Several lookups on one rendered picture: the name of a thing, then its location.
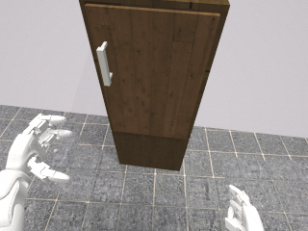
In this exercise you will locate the handle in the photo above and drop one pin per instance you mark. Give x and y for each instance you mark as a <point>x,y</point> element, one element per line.
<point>103,62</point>

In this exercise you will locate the cupboard door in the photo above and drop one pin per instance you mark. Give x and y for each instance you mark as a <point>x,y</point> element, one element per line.
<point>158,58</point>

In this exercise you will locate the left robot hand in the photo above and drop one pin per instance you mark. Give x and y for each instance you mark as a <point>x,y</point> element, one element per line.
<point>25,146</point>

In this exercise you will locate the robot left forearm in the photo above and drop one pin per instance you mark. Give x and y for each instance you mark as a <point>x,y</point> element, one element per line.
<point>13,192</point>

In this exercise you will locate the right robot hand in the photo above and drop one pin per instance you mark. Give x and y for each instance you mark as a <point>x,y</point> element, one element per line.
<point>248,216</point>

